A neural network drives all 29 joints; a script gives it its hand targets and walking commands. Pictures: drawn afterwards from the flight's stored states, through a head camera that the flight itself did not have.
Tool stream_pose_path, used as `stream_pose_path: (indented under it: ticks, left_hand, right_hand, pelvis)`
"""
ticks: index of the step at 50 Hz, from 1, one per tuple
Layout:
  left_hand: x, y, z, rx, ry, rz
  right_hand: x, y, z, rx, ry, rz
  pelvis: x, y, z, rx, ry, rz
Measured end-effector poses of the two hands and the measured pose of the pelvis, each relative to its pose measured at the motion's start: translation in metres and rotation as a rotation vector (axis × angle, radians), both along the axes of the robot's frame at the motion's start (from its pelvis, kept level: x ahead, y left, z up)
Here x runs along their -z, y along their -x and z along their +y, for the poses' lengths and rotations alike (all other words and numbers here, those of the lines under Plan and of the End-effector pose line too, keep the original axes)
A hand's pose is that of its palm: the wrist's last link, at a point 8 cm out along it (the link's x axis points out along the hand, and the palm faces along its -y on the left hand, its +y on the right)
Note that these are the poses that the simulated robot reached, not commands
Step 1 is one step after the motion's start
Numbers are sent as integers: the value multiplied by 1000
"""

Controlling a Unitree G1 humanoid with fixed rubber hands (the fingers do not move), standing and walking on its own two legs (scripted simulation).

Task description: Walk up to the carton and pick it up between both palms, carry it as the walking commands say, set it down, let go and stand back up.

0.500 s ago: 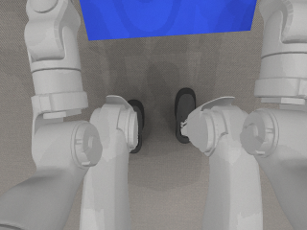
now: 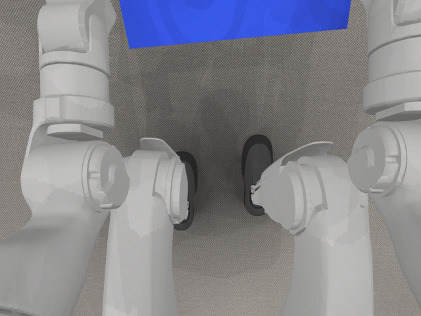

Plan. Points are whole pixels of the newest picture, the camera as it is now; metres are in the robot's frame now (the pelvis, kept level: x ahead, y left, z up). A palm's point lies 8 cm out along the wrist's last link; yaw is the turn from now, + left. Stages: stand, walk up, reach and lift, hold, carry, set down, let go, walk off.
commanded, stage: set down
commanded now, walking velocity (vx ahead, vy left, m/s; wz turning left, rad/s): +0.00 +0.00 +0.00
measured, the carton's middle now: out of the picture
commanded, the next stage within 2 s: none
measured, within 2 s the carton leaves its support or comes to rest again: rests again in 0.82 s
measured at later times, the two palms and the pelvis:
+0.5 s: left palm out of the picture +0.55 +0.18 -0.19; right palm out of the picture +0.58 -0.16 -0.18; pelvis +0.01 +0.00 -0.03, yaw +0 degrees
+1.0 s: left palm out of the picture +0.56 +0.18 -0.20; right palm out of the picture +0.58 -0.17 -0.20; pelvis +0.01 +0.00 -0.04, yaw +0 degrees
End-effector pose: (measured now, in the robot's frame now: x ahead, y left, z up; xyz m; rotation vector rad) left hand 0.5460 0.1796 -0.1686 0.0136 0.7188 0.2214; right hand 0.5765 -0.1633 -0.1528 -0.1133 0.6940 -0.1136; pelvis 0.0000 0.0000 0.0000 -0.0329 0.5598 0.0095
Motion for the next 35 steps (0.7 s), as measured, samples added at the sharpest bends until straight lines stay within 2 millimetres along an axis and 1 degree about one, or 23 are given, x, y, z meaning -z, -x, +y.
stream_pose_path:
  ticks: [4, 11, 14, 18, 22, 28, 35]
  left_hand:
    - [6, -8, 2, -6, -17, 4]
    - [23, -12, 0, 23, -31, 33]
    - [25, -13, 2, 31, -30, 30]
    - [24, -11, 4, 26, -21, 16]
    - [24, -6, 4, 26, -15, 17]
    - [25, -1, 3, 44, -9, 31]
    - [28, -5, -2, 63, 4, 34]
  right_hand:
    - [8, -8, 2, -8, -8, 1]
    - [26, -11, 0, -8, 1, 28]
    - [27, -13, 1, -9, 4, 22]
    - [22, -13, 3, -14, 8, 5]
    - [21, -9, 4, -14, 10, 3]
    - [25, -1, 1, -13, 10, 23]
    - [34, 1, -7, -8, 13, 38]
  pelvis:
    - [5, -8, -1, 0, -3, 4]
    - [13, -17, 0, 2, 1, 12]
    - [16, -18, 1, 2, 4, 6]
    - [20, -16, 2, 1, 6, -8]
    - [23, -12, 3, 1, 7, -24]
    - [27, -7, 1, 1, 5, -37]
    - [31, -7, 0, 1, 0, -31]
